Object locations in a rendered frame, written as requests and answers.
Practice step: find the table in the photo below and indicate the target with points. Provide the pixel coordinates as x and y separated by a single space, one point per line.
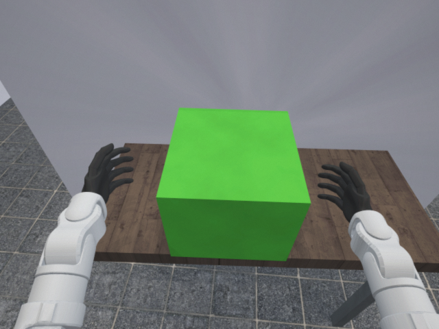
135 232

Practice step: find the carton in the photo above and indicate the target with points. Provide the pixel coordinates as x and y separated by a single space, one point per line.
232 185

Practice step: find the left robot forearm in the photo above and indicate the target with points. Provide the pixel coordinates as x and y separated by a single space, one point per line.
56 300

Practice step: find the right robot forearm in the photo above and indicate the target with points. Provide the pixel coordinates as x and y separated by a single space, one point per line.
395 284

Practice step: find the robot left hand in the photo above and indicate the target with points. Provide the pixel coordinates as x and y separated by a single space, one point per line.
100 174

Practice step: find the robot right hand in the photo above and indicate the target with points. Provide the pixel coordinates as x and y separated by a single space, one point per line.
351 190

